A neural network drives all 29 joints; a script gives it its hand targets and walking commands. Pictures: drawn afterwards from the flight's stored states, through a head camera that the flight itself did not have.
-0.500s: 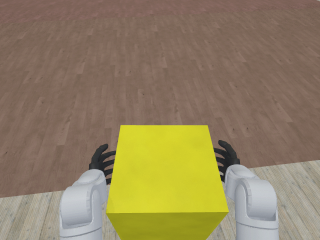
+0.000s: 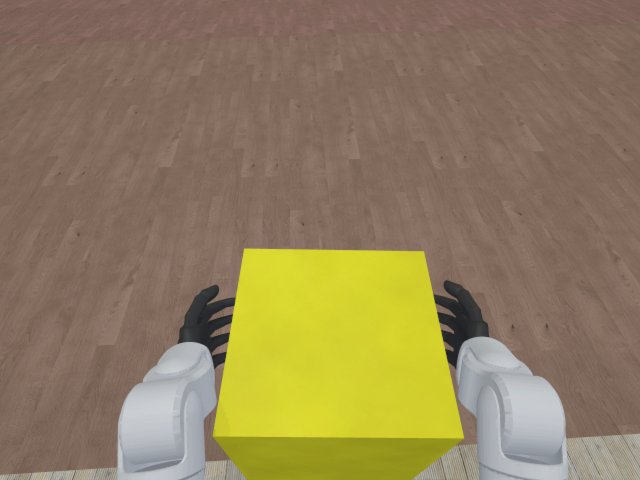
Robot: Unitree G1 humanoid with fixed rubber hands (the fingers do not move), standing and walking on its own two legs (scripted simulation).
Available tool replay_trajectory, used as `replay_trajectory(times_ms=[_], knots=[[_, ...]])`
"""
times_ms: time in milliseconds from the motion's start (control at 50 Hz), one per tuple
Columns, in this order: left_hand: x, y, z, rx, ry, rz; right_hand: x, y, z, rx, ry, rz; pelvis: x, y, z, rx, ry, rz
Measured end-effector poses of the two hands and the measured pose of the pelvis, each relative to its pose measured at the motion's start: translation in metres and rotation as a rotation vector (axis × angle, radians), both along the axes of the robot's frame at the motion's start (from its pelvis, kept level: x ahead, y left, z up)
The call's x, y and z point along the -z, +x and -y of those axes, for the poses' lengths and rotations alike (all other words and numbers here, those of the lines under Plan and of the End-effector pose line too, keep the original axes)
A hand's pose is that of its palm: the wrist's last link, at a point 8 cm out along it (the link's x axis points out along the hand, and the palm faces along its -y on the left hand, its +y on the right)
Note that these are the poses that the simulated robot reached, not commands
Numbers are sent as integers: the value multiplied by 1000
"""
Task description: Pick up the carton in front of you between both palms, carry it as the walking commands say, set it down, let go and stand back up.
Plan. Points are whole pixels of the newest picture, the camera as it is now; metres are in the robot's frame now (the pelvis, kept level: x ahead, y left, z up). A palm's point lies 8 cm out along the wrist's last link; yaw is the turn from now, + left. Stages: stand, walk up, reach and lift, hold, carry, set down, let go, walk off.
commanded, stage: carry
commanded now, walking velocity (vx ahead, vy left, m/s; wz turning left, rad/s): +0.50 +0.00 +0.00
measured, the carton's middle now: (331, 374) +0.27 +0.00 +0.02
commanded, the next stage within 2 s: none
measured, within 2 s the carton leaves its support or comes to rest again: neither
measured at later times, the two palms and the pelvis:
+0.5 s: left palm (248, 115) +0.66 +0.14 +0.17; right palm (424, 115) +0.66 -0.16 +0.16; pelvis +0.33 -0.01 -0.01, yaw +0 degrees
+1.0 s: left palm (274, 47) +1.06 +0.12 +0.15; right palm (397, 44) +1.05 -0.18 +0.15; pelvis +0.66 -0.02 +0.00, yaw -2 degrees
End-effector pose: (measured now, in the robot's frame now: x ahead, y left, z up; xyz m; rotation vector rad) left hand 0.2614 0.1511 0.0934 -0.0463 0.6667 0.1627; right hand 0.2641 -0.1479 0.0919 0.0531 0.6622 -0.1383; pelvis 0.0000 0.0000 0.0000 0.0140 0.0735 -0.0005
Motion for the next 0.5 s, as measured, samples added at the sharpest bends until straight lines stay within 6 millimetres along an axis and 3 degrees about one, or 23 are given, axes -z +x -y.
replay_trajectory(times_ms=[60, 120, 180, 300, 400, 500], knots=[[13, 53, -7, 19, -18, 12, 8, 47, -8, 20, -16, 11, 16, 50, -12, 18, 10, 21], [17, 97, -11, 32, -30, -32, 11, 85, -11, 44, -13, -32, 12, 85, -20, 38, 10, 16], [5, 137, -10, 49, -30, -40, 1, 119, -10, 72, 2, -40, 0, 116, -26, 50, -4, 5], [-34, 221, -7, 51, -50, 64, -41, 200, -8, 94, 13, 64, -15, 189, -25, 41, -29, -8], [-59, 302, -1, 38, -29, 136, -65, 288, -2, 64, 9, 136, -11, 258, -12, 24, -24, 0], [-72, 403, 15, 50, 42, 141, -71, 396, 16, 4, -28, 141, 9, 335, 9, 0, -11, 18]])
